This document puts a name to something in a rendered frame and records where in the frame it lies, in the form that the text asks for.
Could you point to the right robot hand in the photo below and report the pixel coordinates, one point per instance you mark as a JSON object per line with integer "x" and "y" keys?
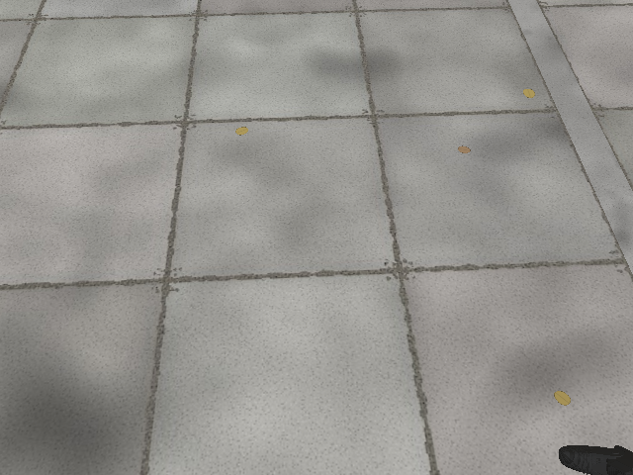
{"x": 596, "y": 460}

